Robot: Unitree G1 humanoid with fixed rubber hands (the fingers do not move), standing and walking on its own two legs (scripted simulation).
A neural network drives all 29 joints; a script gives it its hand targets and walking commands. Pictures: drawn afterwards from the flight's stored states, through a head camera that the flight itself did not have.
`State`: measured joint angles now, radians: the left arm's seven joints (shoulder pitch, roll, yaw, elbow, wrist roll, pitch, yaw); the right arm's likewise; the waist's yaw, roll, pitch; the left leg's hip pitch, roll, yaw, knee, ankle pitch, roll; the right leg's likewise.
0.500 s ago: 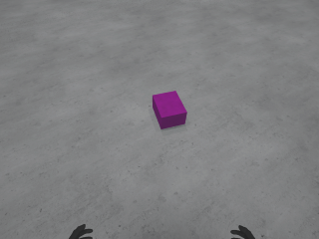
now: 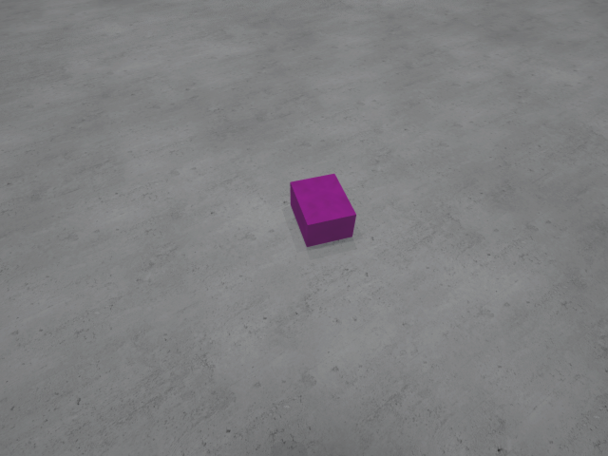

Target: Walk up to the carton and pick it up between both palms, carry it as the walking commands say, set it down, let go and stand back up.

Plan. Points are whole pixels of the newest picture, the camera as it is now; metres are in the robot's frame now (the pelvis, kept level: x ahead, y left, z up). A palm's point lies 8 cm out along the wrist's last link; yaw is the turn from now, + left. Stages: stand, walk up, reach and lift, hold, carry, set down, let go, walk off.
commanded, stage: stand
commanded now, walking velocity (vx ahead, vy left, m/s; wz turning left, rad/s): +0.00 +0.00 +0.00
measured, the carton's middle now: (321, 209) +1.15 -0.08 -0.70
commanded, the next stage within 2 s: walk up in 0.60 s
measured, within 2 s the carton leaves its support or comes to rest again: neither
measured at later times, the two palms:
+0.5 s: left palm out of the picture +0.01 +0.22 -0.13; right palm out of the picture +0.01 -0.23 -0.14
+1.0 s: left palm out of the picture +0.05 +0.21 -0.12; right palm out of the picture -0.01 -0.28 -0.14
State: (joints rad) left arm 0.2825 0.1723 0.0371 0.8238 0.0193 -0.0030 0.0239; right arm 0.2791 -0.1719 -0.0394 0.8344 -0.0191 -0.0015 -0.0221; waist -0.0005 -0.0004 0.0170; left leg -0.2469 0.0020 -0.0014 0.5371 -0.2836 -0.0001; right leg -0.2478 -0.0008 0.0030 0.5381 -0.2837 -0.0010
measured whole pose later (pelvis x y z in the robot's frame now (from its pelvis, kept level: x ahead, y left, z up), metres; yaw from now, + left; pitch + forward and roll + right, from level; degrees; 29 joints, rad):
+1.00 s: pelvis +0.02 -0.04 +0.00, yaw +0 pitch +1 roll +0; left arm 0.26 0.20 0.05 1.02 0.03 -0.05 -0.02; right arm 0.39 -0.18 -0.08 1.05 -0.03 -0.02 -0.02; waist 0.02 0.02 -0.03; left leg -0.26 0.08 0.01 0.55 -0.41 0.01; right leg -0.25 -0.04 -0.13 0.54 -0.42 0.02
